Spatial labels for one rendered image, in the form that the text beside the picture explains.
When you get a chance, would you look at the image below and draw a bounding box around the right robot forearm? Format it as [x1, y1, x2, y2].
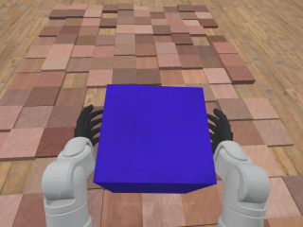
[213, 140, 271, 227]

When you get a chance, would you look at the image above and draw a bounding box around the robot right hand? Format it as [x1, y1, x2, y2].
[206, 108, 233, 155]

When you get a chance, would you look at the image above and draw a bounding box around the robot left hand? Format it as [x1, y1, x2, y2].
[74, 104, 103, 146]

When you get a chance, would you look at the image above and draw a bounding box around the carton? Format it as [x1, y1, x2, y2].
[93, 84, 217, 194]

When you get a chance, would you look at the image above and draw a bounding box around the left robot forearm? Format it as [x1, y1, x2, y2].
[41, 136, 96, 227]

